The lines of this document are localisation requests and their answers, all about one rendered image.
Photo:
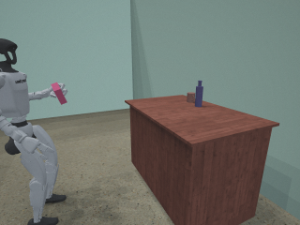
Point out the humanoid robot torso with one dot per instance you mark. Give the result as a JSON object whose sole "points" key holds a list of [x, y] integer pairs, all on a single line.
{"points": [[14, 101]]}

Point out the robot left hand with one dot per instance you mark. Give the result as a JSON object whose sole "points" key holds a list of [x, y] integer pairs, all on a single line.
{"points": [[62, 87]]}

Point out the robot right hand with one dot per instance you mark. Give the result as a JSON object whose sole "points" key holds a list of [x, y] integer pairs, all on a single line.
{"points": [[30, 144]]}

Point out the robot left forearm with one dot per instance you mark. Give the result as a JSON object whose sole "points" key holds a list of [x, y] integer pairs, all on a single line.
{"points": [[39, 94]]}

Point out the robot right shin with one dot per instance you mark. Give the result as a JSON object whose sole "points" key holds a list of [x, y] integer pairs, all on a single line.
{"points": [[38, 195]]}

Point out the sponge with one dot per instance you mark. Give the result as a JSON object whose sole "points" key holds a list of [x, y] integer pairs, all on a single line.
{"points": [[57, 90]]}

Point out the robot right forearm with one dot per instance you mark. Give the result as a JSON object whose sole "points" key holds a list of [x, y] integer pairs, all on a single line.
{"points": [[11, 131]]}

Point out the table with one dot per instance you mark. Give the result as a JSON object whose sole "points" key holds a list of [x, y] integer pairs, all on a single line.
{"points": [[204, 164]]}

